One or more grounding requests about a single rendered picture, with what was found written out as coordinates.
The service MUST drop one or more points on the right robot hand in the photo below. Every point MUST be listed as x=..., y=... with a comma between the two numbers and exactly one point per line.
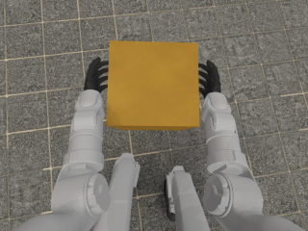
x=212, y=83

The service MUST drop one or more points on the carton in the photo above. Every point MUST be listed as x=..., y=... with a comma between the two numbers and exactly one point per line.
x=153, y=85

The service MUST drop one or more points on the robot right foot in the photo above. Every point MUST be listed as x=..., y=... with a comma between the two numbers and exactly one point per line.
x=171, y=216

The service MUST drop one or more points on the robot right forearm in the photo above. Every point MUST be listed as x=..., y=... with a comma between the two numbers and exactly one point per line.
x=222, y=139

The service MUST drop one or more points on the left robot hand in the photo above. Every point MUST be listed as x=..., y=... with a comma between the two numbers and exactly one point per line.
x=92, y=81

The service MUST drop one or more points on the robot left shin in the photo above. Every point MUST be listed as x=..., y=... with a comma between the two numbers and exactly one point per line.
x=124, y=155

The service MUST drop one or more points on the robot left forearm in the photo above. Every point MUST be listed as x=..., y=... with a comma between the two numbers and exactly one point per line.
x=84, y=153

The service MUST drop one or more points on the robot left upper arm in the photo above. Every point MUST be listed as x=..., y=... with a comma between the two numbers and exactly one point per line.
x=77, y=202

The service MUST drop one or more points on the robot right upper arm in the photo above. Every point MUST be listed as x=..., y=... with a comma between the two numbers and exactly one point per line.
x=236, y=202

